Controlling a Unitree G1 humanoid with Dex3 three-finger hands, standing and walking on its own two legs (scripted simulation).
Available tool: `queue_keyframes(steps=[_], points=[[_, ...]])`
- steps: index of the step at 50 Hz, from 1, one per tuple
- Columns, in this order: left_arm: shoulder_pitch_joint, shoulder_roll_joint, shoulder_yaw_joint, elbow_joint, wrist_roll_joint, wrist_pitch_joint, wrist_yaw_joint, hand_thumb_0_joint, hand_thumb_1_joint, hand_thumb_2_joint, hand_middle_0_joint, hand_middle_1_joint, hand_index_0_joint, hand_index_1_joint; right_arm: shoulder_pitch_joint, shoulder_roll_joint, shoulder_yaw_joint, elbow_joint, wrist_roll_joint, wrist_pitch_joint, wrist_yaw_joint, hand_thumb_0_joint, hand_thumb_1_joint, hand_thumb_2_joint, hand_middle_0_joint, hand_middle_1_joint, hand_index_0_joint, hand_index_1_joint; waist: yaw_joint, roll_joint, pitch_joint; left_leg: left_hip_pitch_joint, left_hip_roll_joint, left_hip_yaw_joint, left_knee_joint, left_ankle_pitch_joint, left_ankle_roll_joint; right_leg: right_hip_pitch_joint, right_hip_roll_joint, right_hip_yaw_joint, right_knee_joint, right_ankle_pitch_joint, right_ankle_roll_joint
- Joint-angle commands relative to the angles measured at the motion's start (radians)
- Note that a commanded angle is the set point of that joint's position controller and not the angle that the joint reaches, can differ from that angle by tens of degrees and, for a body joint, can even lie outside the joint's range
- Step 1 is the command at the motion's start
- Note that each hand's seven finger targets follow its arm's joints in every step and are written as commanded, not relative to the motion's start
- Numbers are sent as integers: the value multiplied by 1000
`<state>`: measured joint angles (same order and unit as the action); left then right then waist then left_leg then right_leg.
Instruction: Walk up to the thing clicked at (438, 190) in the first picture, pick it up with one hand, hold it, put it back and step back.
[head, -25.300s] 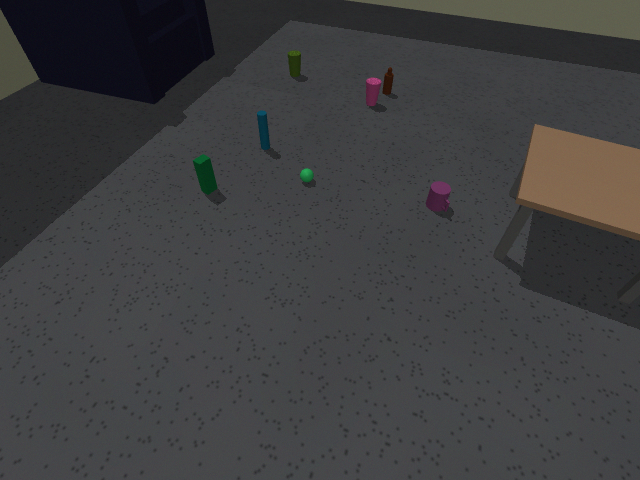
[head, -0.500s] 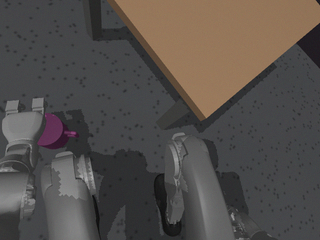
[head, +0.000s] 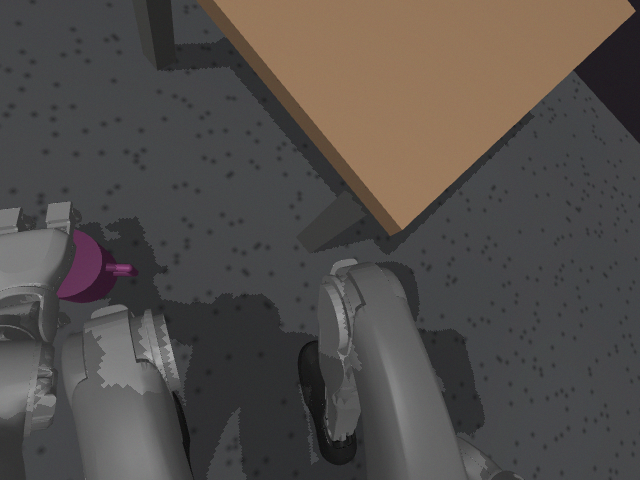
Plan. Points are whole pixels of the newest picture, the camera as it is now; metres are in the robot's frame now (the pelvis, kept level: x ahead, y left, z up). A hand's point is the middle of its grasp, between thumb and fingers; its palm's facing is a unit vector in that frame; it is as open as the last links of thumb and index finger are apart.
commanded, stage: rest palm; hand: left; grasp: from above
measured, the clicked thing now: (88, 268) +0.40 +0.23 -0.25
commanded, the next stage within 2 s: close in 1.68 s
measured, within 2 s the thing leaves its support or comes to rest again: neither
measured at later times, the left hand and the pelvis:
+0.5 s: hand (52, 273) +0.39 +0.27 -0.22, palm faces -0.46 -0.10 -0.88, open 14.3 cm; pelvis +0.00 +0.00 +0.00, yaw -1 degrees
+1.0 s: hand (46, 273) +0.39 +0.28 -0.22, palm faces -0.45 -0.09 -0.89, open 14.4 cm; pelvis -0.01 +0.00 +0.00, yaw -2 degrees
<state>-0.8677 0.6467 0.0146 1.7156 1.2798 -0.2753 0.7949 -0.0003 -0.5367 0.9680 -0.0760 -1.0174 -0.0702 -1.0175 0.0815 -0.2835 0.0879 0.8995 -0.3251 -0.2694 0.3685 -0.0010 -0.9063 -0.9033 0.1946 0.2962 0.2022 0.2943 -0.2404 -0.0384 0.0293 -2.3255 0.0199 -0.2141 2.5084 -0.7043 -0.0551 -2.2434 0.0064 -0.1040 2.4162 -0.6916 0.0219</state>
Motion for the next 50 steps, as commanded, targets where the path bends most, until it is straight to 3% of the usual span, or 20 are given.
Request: queue_keyframes(steps=[1, 7, 10, 14, 15, 17, 20, 23, 26, 29, 31, 34, 37, 44, 50], points=[[-270, 23, -4, -78, -7, 45, 92, 0, -546, 983, -54, -987, -46, -994, 148, -296, -98, -15, 11, -34, 10, 0, -896, -902, 200, 300, 200, 300, -93, 262, -569, 418, -17, 140, -258, 78, 52, 291, 68, -101, -292, 120, -52], [-294, 50, 18, -44, -56, 109, 65, 0, -560, 984, -52, -989, -42, -998, 159, -300, -101, -2, 25, -56, 24, 0, -902, -905, 200, 301, 200, 301, -87, 268, -554, 404, -10, 140, -247, 90, 54, 286, 63, -89, -307, 138, -46], [-290, 15, -11, -22, -71, 110, 14, 0, -553, 970, -53, -1014, -49, -1016, 168, -282, -78, 10, 24, -71, 31, 0, -904, -905, 200, 301, 200, 300, -99, 294, -595, 459, -11, 135, -229, 170, 55, 302, 64, -111, -273, 244, -43], [-271, 33, -2, -25, -101, 92, -26, 0, -542, 950, -52, -1038, -57, -1032, 185, -302, -66, 9, 30, -82, 34, 0, -907, -906, 199, 300, 199, 300, -92, 278, -594, 462, -8, 131, -237, 189, 58, 343, 66, -120, -276, 270, -38], [-247, 30, -8, -20, -98, 83, -28, 0, -541, 946, -50, -1039, -54, -1033, 176, -302, -62, 1, 34, -81, 33, 0, -906, -906, 199, 301, 200, 301, -82, 280, -591, 461, -8, 126, -244, 188, 57, 340, 66, -124, -268, 270, -41], [-256, 13, -25, -19, -102, 64, -40, 0, -530, 937, -51, -1062, -61, -1050, 184, -302, -51, -2, 26, -87, 40, 0, -907, -906, 199, 301, 199, 300, -100, 264, -578, 461, -11, 126, -243, 180, 58, 352, 69, -130, -267, 267, -38], [-224, 19, -29, -21, -96, 39, -31, 0, -524, 930, -50, -1069, -63, -1054, 164, -308, -49, -12, 37, -83, 35, 0, -906, -906, 199, 300, 199, 300, -84, 267, -584, 444, -11, 125, -248, 162, 60, 351, 76, -129, -272, 250, -43], [-229, 12, -44, -37, -68, 22, -13, 0, -528, 944, -53, -1057, -61, -1047, 155, -304, -45, -19, 32, -80, 37, 0, -906, -906, 199, 300, 199, 300, -88, 270, -565, 448, -12, 120, -247, 142, 56, 315, 77, -136, -263, 225, -46], [-225, 12, -37, -41, -46, 20, 24, 0, -517, 942, -54, -1054, -64, -1042, 146, -304, -46, -24, 23, -82, 40, 0, -901, -904, 199, 300, 199, 300, -91, 278, -550, 439, -16, 123, -251, 125, 53, 311, 80, -135, -272, 204, -49], [-220, 61, -9, -21, -24, 38, 60, 0, -522, 946, -54, -1038, -59, -1031, 144, -331, -65, -19, 32, -81, 38, 0, -902, -905, 199, 300, 199, 300, -92, 275, -506, 414, -16, 125, -265, 71, 52, 308, 84, -121, -297, 135, -51], [-243, 43, -11, -41, -28, 53, 70, 0, -521, 948, -51, -1030, -56, -1024, 157, -311, -55, -26, 35, -82, 42, 0, -900, -904, 199, 300, 199, 300, -99, 259, -530, 410, -14, 128, -255, 109, 52, 330, 84, -116, -311, 165, -47], [-270, 62, -5, -45, -50, 77, 74, 0, -523, 952, -53, -1029, -56, -1025, 156, -323, -69, -19, 39, -93, 44, 0, -903, -905, 200, 301, 200, 301, -99, 269, -529, 398, -9, 126, -249, 92, 50, 318, 76, -107, -309, 146, -46], [-299, 41, -15, -27, -60, 92, 52, 0, -529, 966, -57, -1024, -55, -1024, 165, -309, -54, -24, 39, -103, 51, 0, -903, -905, 200, 301, 200, 300, -118, 273, -557, 439, -6, 112, -238, 132, 52, 313, 74, -122, -285, 207, -43], [-287, 65, -21, -5, -97, 83, -8, 0, -529, 945, -55, -1040, -58, -1035, 163, -318, -36, -24, 43, -122, 47, 0, -907, -907, 199, 300, 199, 300, -110, 259, -528, 416, -9, 110, -234, 113, 60, 319, 73, -128, -282, 194, -42], [-276, 57, -48, -7, -89, 51, -25, 0, -518, 938, -55, -1057, -63, -1047, 151, -328, -28, -39, 43, -123, 39, 0, -907, -906, 199, 300, 199, 300, -110, 258, -501, 413, -11, 100, -252, 67, 57, 298, 75, -135, -276, 150, -47]])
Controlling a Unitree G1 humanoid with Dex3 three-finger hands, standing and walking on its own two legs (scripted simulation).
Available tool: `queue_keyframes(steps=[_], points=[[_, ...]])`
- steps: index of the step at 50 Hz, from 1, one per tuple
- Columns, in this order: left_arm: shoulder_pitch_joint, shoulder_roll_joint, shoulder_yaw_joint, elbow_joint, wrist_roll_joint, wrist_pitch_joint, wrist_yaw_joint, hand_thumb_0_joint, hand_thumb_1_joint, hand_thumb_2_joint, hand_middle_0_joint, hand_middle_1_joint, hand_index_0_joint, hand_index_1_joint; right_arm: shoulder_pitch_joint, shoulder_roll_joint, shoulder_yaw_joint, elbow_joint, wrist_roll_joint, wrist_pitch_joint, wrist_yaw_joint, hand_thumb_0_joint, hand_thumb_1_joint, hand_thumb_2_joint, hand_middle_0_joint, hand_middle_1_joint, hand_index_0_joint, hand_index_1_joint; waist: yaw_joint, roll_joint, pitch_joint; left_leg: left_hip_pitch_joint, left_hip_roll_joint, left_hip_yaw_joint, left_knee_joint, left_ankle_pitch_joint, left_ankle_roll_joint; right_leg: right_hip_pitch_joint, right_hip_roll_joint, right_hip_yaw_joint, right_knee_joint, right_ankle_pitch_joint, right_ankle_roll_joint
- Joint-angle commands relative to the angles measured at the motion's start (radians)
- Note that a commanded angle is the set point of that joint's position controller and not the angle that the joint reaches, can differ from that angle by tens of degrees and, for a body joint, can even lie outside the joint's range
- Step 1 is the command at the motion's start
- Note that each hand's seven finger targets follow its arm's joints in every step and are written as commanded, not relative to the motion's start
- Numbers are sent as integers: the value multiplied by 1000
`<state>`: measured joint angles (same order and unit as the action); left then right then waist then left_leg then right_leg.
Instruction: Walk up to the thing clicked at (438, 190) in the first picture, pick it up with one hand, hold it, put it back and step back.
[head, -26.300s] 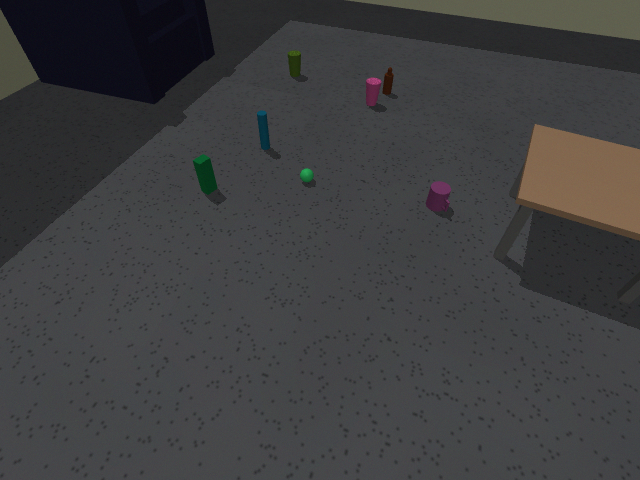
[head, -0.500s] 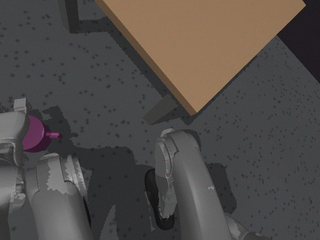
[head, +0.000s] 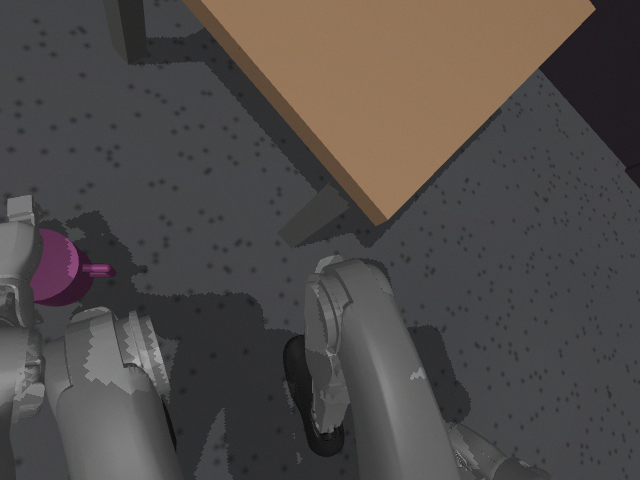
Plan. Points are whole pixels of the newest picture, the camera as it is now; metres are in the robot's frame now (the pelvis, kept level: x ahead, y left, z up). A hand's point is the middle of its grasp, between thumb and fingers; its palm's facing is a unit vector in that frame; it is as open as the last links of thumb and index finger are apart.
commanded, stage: rest palm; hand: left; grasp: from above
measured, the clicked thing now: (63, 270) +0.39 +0.24 -0.25
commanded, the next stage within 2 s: close in 0.68 s
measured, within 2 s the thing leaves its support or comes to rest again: neither
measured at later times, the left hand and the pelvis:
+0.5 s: hand (20, 274) +0.39 +0.28 -0.22, palm faces -0.44 -0.09 -0.89, open 14.6 cm; pelvis +0.00 +0.00 +0.00, yaw +0 degrees
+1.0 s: hand (21, 273) +0.39 +0.28 -0.22, palm faces -0.44 -0.07 -0.90, open 14.4 cm; pelvis +0.00 +0.00 +0.00, yaw +0 degrees
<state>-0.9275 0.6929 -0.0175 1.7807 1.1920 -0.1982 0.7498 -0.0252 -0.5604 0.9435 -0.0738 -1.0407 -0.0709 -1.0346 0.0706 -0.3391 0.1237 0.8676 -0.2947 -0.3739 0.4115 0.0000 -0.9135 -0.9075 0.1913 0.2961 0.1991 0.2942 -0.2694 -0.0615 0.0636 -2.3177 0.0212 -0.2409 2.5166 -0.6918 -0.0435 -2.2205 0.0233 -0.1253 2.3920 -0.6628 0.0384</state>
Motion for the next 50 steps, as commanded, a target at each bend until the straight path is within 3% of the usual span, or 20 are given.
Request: queue_keyframes(steps=[1, 6, 11, 16, 19, 25, 26, 34, 35, 40, 42, 50], points=[[-205, 8, -15, -85, -4, -31, 23, 0, -529, 953, -57, -1053, -60, -1048, 160, -270, -63, -7, 9, -14, -6, 0, -905, -906, 199, 300, 199, 300, -77, 267, -546, 401, -12, 131, -261, 63, 48, 290, 62, -114, -264, 124, -62], [-217, -11, -27, -94, 17, -37, 43, 0, -515, 946, -58, -1042, -62, -1036, 169, -269, -51, -17, 2, -11, -6, 0, -902, -905, 199, 300, 199, 300, -95, 277, -557, 425, -11, 125, -253, 114, 43, 288, 61, -128, -243, 183, -60], [-205, 27, 0, -86, 28, -23, 76, 0, -527, 970, -64, -1025, -59, -1029, 168, -273, -52, -18, 5, -8, -10, 0, -902, -905, 199, 300, 199, 300, -87, 280, -549, 421, -9, 126, -262, 102, 41, 300, 67, -122, -257, 170, -63], [-224, 49, 7, -92, 15, -1, 75, 0, -526, 964, -59, -1024, -55, -1027, 154, -276, -50, -29, 10, -19, -10, 0, -902, -905, 199, 300, 199, 300, -91, 276, -518, 391, -5, 128, -262, 48, 39, 286, 60, -110, -270, 108, -61], [-236, 52, 3, -88, 10, 5, 64, 0, -525, 972, -64, -1023, -58, -1028, 170, -273, -48, -30, 10, -16, -11, 0, -903, -905, 199, 300, 199, 300, -101, 268, -537, 381, -10, 139, -238, 81, 46, 308, 65, -93, -281, 131, -58], [-200, 80, 28, -69, -2, -4, 55, 0, -529, 976, -63, -1029, -56, -1034, 176, -279, -49, -29, 18, -17, -18, 0, -904, -906, 199, 300, 199, 300, -81, 251, -540, 382, -4, 127, -250, 82, 49, 308, 66, -109, -275, 139, -57], [-212, 66, 15, -65, -1, -6, 46, 0, -521, 978, -68, -1028, -61, -1034, 179, -275, -44, -36, 13, -16, -16, 0, -904, -906, 199, 300, 199, 300, -94, 252, -538, 385, -7, 128, -245, 86, 49, 318, 65, -104, -270, 142, -57], [-203, 34, -10, -71, -2, -32, 36, 0, -525, 980, -65, -1027, -57, -1034, 169, -277, -43, -38, 3, -8, -22, 0, -901, -904, 199, 300, 199, 300, -97, 259, -509, 391, -9, 125, -258, 62, 46, 291, 63, -119, -265, 126, -60], [-187, 54, 4, -71, 4, -34, 44, 0, -524, 973, -62, -1033, -57, -1038, 177, -283, -43, -34, 6, -2, -26, 0, -901, -905, 199, 300, 199, 300, -90, 253, -519, 385, -8, 128, -261, 64, 48, 302, 70, -115, -278, 121, -61], [-193, 2, -31, -105, 1, -27, 51, 0, -511, 1000, -75, -1035, -68, -1042, 159, -270, -46, -41, 4, -1, -28, 0, -890, -899, 200, 300, 200, 300, -94, 264, -531, 401, -5, 120, -262, 61, 42, 283, 65, -120, -264, 133, -63], [-210, 5, -26, -93, 7, -24, 56, 0, -473, 1025, -106, -1042, -97, -1052, 174, -272, -46, -35, 3, 2, -26, 0, -889, -898, 200, 300, 200, 300, -104, 280, -546, 420, -7, 124, -255, 109, 40, 291, 67, -125, -252, 187, -62], [-248, -1, -33, -97, -9, 0, 60, 0, -481, 1003, -91, -1048, -87, -1053, 181, -273, -45, -29, 3, -9, -21, 0, -891, -899, 200, 300, 200, 300, -114, 298, -524, 411, -11, 129, -258, 77, 38, 284, 64, -114, -276, 145, -63]])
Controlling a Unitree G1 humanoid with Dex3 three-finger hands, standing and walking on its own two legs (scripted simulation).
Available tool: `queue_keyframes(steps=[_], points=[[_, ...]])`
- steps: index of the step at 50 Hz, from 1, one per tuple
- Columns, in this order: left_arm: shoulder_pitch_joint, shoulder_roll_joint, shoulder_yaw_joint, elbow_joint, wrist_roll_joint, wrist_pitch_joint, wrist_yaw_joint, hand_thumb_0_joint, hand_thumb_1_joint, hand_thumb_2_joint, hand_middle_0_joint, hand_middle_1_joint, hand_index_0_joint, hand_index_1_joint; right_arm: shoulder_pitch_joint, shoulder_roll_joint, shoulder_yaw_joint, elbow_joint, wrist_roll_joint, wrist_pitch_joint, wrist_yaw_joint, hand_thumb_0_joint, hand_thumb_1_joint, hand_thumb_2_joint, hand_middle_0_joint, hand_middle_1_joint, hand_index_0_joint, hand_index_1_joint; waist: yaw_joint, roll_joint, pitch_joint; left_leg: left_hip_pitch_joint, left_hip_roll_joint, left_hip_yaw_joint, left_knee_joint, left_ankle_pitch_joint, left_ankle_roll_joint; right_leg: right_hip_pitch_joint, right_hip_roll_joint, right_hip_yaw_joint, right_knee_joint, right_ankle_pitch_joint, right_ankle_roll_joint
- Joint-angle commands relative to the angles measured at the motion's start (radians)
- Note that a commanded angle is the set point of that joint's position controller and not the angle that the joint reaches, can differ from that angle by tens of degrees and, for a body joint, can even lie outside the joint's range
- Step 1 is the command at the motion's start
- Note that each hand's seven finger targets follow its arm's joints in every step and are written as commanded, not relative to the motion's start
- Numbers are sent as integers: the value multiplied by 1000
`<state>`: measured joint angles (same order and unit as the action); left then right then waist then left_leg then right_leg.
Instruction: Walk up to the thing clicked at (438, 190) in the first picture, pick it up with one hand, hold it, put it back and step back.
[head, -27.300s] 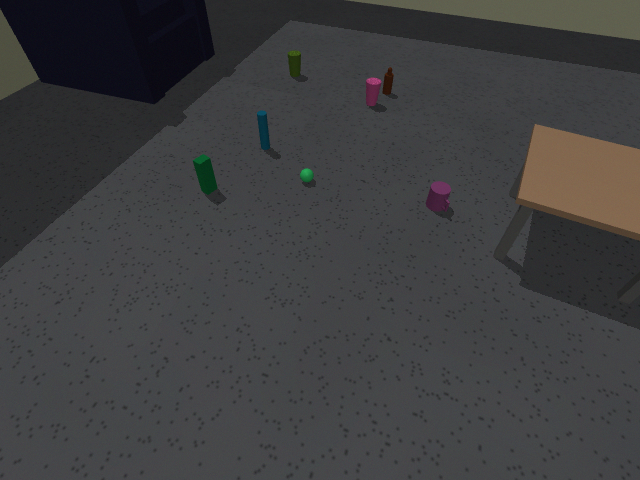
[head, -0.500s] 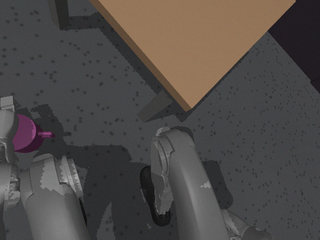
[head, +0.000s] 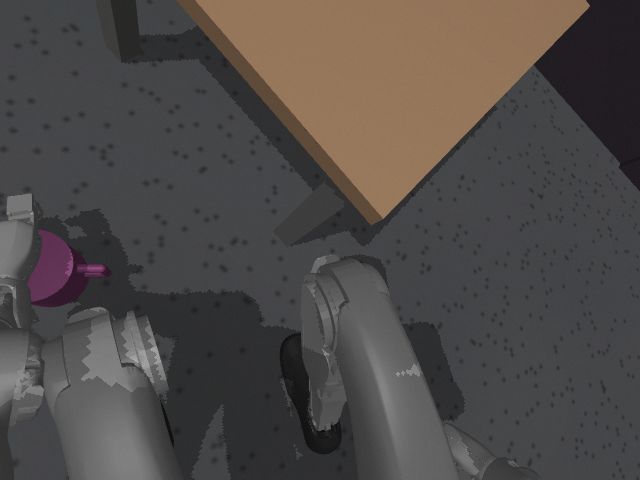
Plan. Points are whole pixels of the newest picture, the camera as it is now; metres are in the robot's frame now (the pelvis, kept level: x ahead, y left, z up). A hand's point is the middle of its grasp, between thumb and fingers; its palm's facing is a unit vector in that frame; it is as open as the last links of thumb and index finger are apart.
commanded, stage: close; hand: left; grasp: from above
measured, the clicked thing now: (57, 271) +0.39 +0.24 -0.26
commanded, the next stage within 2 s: settle in 0.86 s
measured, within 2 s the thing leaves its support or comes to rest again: leaves its support in 1.42 s
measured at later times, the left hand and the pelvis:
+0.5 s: hand (20, 273) +0.39 +0.28 -0.22, palm faces -0.44 -0.09 -0.89, open 13.7 cm; pelvis +0.00 +0.00 +0.00, yaw +0 degrees
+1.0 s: hand (17, 274) +0.39 +0.28 -0.22, palm faces -0.46 -0.09 -0.88, open 12.9 cm; pelvis +0.00 +0.00 +0.00, yaw +0 degrees
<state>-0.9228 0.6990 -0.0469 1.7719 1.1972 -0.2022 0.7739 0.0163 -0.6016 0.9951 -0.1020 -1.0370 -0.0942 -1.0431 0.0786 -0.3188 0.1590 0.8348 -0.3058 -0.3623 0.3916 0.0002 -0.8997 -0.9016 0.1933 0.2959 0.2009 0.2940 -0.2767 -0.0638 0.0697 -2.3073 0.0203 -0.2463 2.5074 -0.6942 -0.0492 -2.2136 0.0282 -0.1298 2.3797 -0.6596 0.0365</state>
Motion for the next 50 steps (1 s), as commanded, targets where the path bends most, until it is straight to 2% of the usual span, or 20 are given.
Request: queue_keyframes(steps=[1, 6, 8, 14, 15, 17, 18, 21, 22, 25, 27, 29, 33, 34, 36, 38, 42, 47, 48, 50], points=[[-260, -10, -1, -98, -20, 6, 35, 0, -490, 1003, -84, -1043, -79, -1049, 173, -295, -79, 1, 14, -23, 1, 0, -890, -899, 200, 300, 200, 300, -109, 276, -540, 397, -8, 129, -245, 88, 46, 281, 56, -118, -261, 153, -59], [-261, -18, -15, -93, -46, 6, 12, 0, -456, 1043, -114, -1076, -107, -1083, 179, -297, -74, -2, 14, -31, 2, 0, -895, -900, 199, 300, 200, 300, -117, 257, -551, 388, -14, 137, -232, 92, 50, 312, 58, -102, -273, 150, -56], [-254, 3, -6, -82, -42, 0, 7, 0, -440, 1062, -129, -1091, -122, -1099, 186, -298, -72, 2, 19, -29, -3, 0, -895, -900, 199, 300, 200, 300, -110, 254, -560, 392, -15, 136, -234, 98, 52, 314, 61, -106, -276, 158, -55], [-258, -18, -25, -94, -48, -24, -4, 0, -437, 1030, -121, -1080, -119, -1082, 167, -296, -63, -1, 14, -32, -4, 0, -893, -899, 200, 300, 200, 300, -111, 268, -540, 396, -15, 130, -246, 73, 49, 297, 56, -118, -266, 139, -59], [-245, -7, -16, -84, -42, -26, -1, 0, -439, 1066, -131, -1082, -121, -1092, 178, -304, -67, 3, 16, -27, -8, 0, -892, -899, 200, 300, 200, 300, -109, 265, -558, 408, -14, 132, -252, 95, 49, 315, 63, -118, -269, 161, -60], [-248, -9, -24, -87, -40, -30, 2, 0, -404, 1063, -153, -1094, -147, -1100, 163, -300, -66, -7, 17, -28, -11, 0, -894, -899, 200, 300, 200, 300, -110, 257, -529, 394, -14, 128, -255, 61, 48, 300, 60, -113, -273, 123, -61], [-241, 4, -18, -100, -32, -31, 9, 0, -411, 1057, -151, -1078, -143, -1086, 163, -300, -63, -9, 18, -32, -8, 0, -893, -900, 200, 300, 200, 300, -97, 263, -533, 403, -13, 128, -253, 67, 47, 291, 56, -121, -265, 133, -60], [-222, 20, -1, -84, -13, -29, 31, 0, -407, 1060, -159, -1061, -147, -1074, 172, -301, -69, 1, 20, -17, -15, 0, -891, -899, 200, 300, 200, 300, -95, 278, -561, 404, -12, 137, -254, 102, 47, 322, 70, -107, -272, 165, -64], [-229, 4, -11, -95, -13, -27, 36, 0, -388, 1060, -163, -1077, -155, -1085, 159, -291, -67, -7, 16, -21, -12, 0, -892, -899, 200, 300, 200, 300, -97, 266, -545, 390, -14, 136, -247, 90, 47, 312, 63, -109, -268, 155, -63], [-201, 36, 20, -76, -7, -10, 53, 0, -347, 1058, -187, -1062, -179, -1070, 165, -295, -67, -5, 11, -17, -11, 0, -889, -898, 200, 300, 200, 300, -91, 274, -535, 393, -12, 142, -256, 85, 46, 299, 64, -110, -277, 143, -62], [-198, 48, 20, -76, 0, 1, 57, 0, -334, 1048, -196, -1049, -188, -1057, 165, -300, -80, 7, 16, -12, -13, 0, -888, -898, 200, 300, 200, 300, -89, 276, -516, 380, -8, 137, -255, 57, 46, 284, 65, -102, -279, 106, -63], [-222, 23, 16, -94, -4, 13, 54, 0, -314, 1044, -213, -1039, -203, -1048, 161, -290, -74, -17, 15, -13, -12, 0, -888, -898, 200, 300, 200, 300, -98, 262, -521, 373, -9, 138, -251, 63, 47, 283, 61, -99, -284, 112, -62], [-221, 40, 34, -82, -3, 21, 48, 0, -259, 1041, -251, -1037, -244, -1043, 179, -292, -80, -9, 16, -14, -11, 0, -889, -898, 200, 300, 200, 300, -92, 262, -526, 377, -7, 138, -250, 76, 49, 270, 58, -104, -269, 130, -60], [-232, 31, 18, -83, -6, 22, 41, 0, -255, 1026, -255, -1026, -248, -1032, 166, -290, -80, -11, 17, -17, -11, 0, -891, -899, 200, 300, 200, 300, -98, 277, -513, 372, -11, 135, -251, 64, 47, 273, 58, -90, -266, 114, -64], [-232, 44, 23, -73, -7, 23, 34, 0, -265, 1031, -255, -1022, -245, -1032, 165, -294, -85, -6, 22, -12, -18, 0, -892, -900, 200, 300, 200, 300, -98, 270, -520, 369, -9, 132, -258, 55, 49, 266, 61, -90, -270, 105, -64], [-248, 27, 11, -88, -12, 19, 20, 0, -252, 990, -251, -1023, -250, -1023, 173, -292, -81, -14, 17, -16, -16, 0, -893, -899, 200, 300, 200, 300, -105, 257, -515, 361, -11, 136, -246, 47, 53, 264, 55, -89, -275, 94, -61], [-239, 35, 19, -86, -14, 8, 7, 0, -198, 1028, -307, -1021, -298, -1029, 182, -292, -81, -18, 21, -14, -22, 0, -892, -900, 200, 300, 200, 300, -100, 236, -517, 360, -13, 139, -249, 41, 55, 262, 56, -93, -280, 86, -59], [-238, 16, 12, -91, -12, -15, 10, 0, -143, 1015, -337, -1030, -334, -1032, 182, -290, -76, -25, 15, -10, -21, 0, -891, -899, 200, 300, 200, 300, -103, 233, -532, 370, -13, 138, -243, 64, 54, 275, 56, -101, -272, 113, -59], [-237, 32, 14, -99, -14, -18, 13, 0, -141, 999, -344, -1007, -339, -1012, 185, -292, -78, -19, 19, -6, -26, 0, -892, -899, 200, 300, 200, 300, -103, 233, -537, 365, -11, 139, -249, 58, 54, 288, 61, -92, -281, 98, -61], [-244, 26, 11, -89, -9, -21, 10, 0, -62, 1044, -409, -1139, -426, -1123, 185, -290, -79, -24, 19, 0, -30, 0, -917, -904, 200, 300, 200, 300, -106, 243, -529, 366, -13, 141, -252, 55, 53, 281, 61, -91, -278, 96, -63]])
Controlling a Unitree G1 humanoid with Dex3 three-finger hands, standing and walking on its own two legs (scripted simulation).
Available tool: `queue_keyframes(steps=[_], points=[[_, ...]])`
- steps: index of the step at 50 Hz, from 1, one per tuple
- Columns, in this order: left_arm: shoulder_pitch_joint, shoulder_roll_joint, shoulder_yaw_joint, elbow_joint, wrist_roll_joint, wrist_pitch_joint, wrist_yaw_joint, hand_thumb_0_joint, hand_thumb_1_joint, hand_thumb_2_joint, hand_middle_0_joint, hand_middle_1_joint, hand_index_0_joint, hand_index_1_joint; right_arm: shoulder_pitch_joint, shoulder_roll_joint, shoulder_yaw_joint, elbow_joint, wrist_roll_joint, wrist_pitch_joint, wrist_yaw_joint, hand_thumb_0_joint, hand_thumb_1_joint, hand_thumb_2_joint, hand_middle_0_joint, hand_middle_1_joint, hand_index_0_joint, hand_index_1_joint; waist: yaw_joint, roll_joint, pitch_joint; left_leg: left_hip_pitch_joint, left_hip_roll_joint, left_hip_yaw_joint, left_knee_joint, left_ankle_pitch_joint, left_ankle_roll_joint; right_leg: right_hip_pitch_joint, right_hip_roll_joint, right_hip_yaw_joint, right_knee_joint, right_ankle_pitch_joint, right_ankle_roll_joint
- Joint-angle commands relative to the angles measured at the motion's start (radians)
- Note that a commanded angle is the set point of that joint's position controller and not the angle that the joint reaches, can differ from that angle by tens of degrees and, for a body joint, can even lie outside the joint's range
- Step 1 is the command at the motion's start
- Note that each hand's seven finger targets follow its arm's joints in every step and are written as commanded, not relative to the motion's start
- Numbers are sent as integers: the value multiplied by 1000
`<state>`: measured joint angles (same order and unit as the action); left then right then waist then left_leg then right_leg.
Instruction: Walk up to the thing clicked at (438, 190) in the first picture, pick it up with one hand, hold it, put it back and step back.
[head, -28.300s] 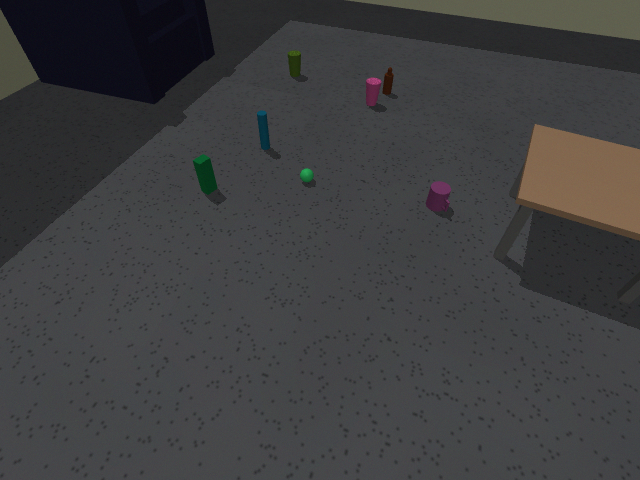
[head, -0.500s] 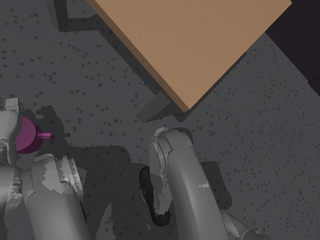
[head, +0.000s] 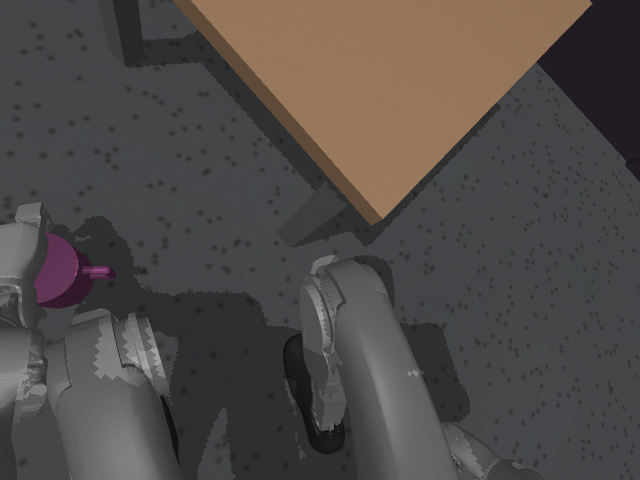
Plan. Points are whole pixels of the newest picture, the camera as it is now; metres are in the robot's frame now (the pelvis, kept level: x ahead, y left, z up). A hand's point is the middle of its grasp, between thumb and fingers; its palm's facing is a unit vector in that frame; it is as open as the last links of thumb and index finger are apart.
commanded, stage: settle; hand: left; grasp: from above
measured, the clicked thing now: (63, 273) +0.40 +0.24 -0.26
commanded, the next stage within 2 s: lift in 0.86 s
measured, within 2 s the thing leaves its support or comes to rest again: leaves its support in 0.42 s
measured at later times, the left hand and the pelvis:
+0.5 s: hand (7, 270) +0.39 +0.28 -0.19, palm faces -0.32 -0.09 -0.94, open 12.0 cm; pelvis +0.01 +0.00 +0.01, yaw +1 degrees
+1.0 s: hand out of the picture +0.37 +0.27 -0.12, palm faces -0.44 -0.08 -0.90, open 11.7 cm; pelvis +0.00 -0.01 +0.05, yaw +5 degrees
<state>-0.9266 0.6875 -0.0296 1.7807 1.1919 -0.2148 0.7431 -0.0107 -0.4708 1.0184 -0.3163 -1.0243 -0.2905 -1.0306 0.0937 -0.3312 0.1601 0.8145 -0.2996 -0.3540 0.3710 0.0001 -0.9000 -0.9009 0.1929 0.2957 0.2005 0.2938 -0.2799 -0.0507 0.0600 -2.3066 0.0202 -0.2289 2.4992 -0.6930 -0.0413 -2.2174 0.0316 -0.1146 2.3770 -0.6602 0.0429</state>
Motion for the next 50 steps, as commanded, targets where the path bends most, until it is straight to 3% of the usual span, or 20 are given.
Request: queue_keyframes(steps=[1, 7, 14, 17, 20, 22, 24, 26, 30, 31, 33, 35, 36, 37, 38, 43, 44, 47, 49, 50], points=[[-232, 42, -4, -97, -5, -9, 41, 0, -32, 1105, -447, -1146, -454, -1140, 168, -274, -80, -4, 13, -6, -10, 0, -916, -904, 200, 300, 200, 300, -97, 223, -519, 357, -11, 125, -239, 57, 45, 285, 58, -102, -276, 96, -69], [-230, 29, 2, -116, -5, -16, 51, 0, 78, 1125, -522, -1156, -530, -1149, 175, -270, -77, -3, 5, -3, -5, 0, -918, -904, 200, 300, 200, 300, -100, 230, -543, 379, -12, 127, -234, 84, 45, 295, 56, -114, -270, 134, -67], [-241, 54, 40, -186, 3, -1, 65, 0, 98, 1203, -539, -1215, -542, -1213, 184, -270, -115, 24, 16, 9, 1, 0, -922, -907, 199, 300, 199, 300, -61, 328, -625, 444, -10, 126, -264, 90, 36, 295, 52, -110, -249, 140, -75], [-238, 86, 75, -261, -1, 25, 79, 0, 109, 1201, -553, -1194, -553, -1195, 179, -270, -150, 28, 29, 22, 3, 0, -925, -908, 199, 300, 199, 300, -27, 373, -663, 473, -8, 140, -282, 86, 32, 300, 47, -88, -260, 127, -79], [-192, 131, 146, -482, -22, 53, 88, 0, 70, 1173, -543, -1145, -538, -1152, 168, -259, -187, 4, 60, 48, -2, 0, -928, -910, 199, 300, 199, 300, 38, 488, -837, 591, -2, 159, -310, 152, 24, 315, 36, -82, -248, 197, -83], [-139, 71, 116, -511, -43, 86, 68, 0, 51, 1076, -519, -1105, -523, -1102, 149, -251, -215, 6, 89, 76, -5, 0, -932, -912, 199, 300, 199, 300, 42, 490, -845, 596, 2, 170, -334, 148, 25, 287, 33, -77, -250, 207, -85], [-154, 63, 104, -531, -47, 116, 32, 0, 6, 1013, -513, -1020, -508, -1026, 150, -241, -234, 13, 113, 111, -16, 0, -933, -912, 199, 300, 199, 300, 48, 472, -831, 557, 0, 185, -347, 140, 31, 269, 31, -63, -265, 211, -86], [-144, 60, 96, -562, -54, 149, -16, 0, 15, 1020, -542, -978, -526, -995, 167, -228, -247, 13, 142, 149, -34, 0, -931, -911, 199, 300, 199, 300, 73, 451, -876, 559, 1, 194, -357, 176, 40, 290, 34, -48, -284, 244, -85], [-98, -35, 38, -475, -73, 186, -114, 0, 113, 1093, -610, -1027, -595, -1044, 223, -210, -255, 18, 158, 193, -65, 0, -930, -911, 199, 300, 199, 300, 60, 251, -774, 454, -3, 201, -360, 191, 68, 373, 43, -27, -338, 271, -71], [-93, -5, 60, -497, -83, 186, -138, 0, 113, 1115, -614, -1038, -596, -1059, 222, -210, -262, 10, 163, 200, -76, 0, -932, -912, 199, 300, 199, 300, 77, 200, -803, 434, -4, 200, -363, 182, 76, 410, 42, -16, -355, 253, -67], [-111, -2, 54, -518, -104, 178, -194, 0, 158, 1083, -636, -1060, -628, -1070, 226, -200, -266, -4, 171, 212, -93, 0, -935, -913, 199, 300, 199, 300, 80, 157, -819, 412, -8, 204, -366, 181, 81, 480, 38, 0, -368, 238, -65], [-60, 6, 65, -504, -98, 169, -240, 0, 177, 1055, -650, -1039, -644, -1048, 216, -208, -268, -23, 176, 224, -115, 0, -934, -913, 199, 300, 199, 300, 92, 94, -764, 397, -14, 207, -369, 161, 83, 473, 34, -8, -388, 205, -68], [-101, 13, 58, -565, -95, 152, -263, 0, 181, 1061, -653, -1046, -647, -1054, 227, -200, -272, -28, 176, 228, -124, 0, -934, -913, 199, 300, 199, 300, 81, 103, -784, 394, -14, 211, -366, 176, 82, 498, 35, 1, -389, 210, -68], [-112, 31, 76, -586, -87, 140, -276, 0, 187, 1074, -670, -1028, -657, -1044, 212, -203, -268, -38, 179, 235, -139, 0, -933, -914, 199, 300, 199, 300, 108, 120, -803, 418, -20, 214, -374, 161, 80, 487, 27, 3, -395, 194, -71], [-103, 44, 85, -592, -74, 130, -289, 0, 224, 1032, -691, -1005, -684, -1015, 202, -204, -271, -47, 180, 243, -150, 0, -931, -912, 199, 300, 199, 300, 107, 127, -780, 423, -22, 209, -382, 142, 73, 451, 26, -4, -390, 156, -81], [-109, 73, 102, -758, -31, 79, -288, 0, 302, 1024, -759, -952, -750, -963, 171, -185, -278, -90, 186, 271, -204, 0, -923, -909, 199, 300, 199, 300, 138, 227, -829, 518, -26, 225, -421, 95, 55, 417, 17, 12, -396, 91, -96], [-106, 90, 110, -776, -18, 76, -280, 0, 312, 1014, -763, -939, -756, -948, 168, -192, -283, -97, 185, 274, -215, 0, -920, -908, 199, 300, 199, 300, 132, 225, -817, 519, -24, 230, -419, 91, 56, 409, 16, 15, -406, 90, -94], [-120, 124, 128, -886, -8, 75, -259, 0, 301, 1034, -779, -873, -757, -898, 166, -185, -288, -113, 185, 288, -244, 0, -916, -905, 199, 300, 199, 300, 144, 269, -892, 576, -22, 237, -435, 102, 53, 419, 9, 30, -422, 95, -94], [-135, 98, 106, -901, -14, 86, -251, 0, 391, 986, -873, -883, -846, -892, 171, -177, -289, -113, 185, 287, -259, 0, -938, -914, 199, 300, 199, 300, 129, 276, -902, 608, -18, 231, -449, 110, 51, 405, 7, 25, -423, 109, -94], [-112, 81, 98, -887, -16, 95, -245, 0, 389, 988, -847, -839, -836, -852, 175, -171, -287, -108, 186, 286, -264, 0, -926, -910, 200, 300, 200, 300, 126, 274, -896, 612, -16, 230, -458, 119, 52, 411, 8, 23, -422, 128, -91]])
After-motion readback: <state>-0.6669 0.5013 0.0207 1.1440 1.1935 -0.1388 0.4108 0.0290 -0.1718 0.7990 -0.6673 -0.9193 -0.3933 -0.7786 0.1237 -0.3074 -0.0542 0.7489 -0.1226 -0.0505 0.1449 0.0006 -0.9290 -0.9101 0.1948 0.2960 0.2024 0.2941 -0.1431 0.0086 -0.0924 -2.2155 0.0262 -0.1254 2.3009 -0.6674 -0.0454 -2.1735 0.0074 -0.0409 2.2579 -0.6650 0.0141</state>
